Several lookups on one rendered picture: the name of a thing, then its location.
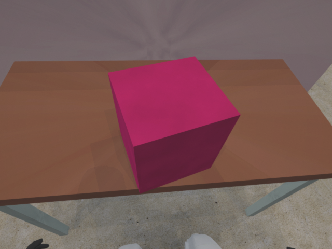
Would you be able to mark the carton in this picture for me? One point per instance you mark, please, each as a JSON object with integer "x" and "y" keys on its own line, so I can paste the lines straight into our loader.
{"x": 173, "y": 118}

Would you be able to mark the left robot hand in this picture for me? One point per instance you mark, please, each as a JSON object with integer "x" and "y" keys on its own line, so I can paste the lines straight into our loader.
{"x": 37, "y": 245}

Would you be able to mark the table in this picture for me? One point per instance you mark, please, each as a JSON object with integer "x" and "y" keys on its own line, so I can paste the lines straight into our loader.
{"x": 60, "y": 137}

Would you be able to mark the robot right thigh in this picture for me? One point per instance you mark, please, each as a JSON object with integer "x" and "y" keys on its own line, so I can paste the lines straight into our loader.
{"x": 201, "y": 241}

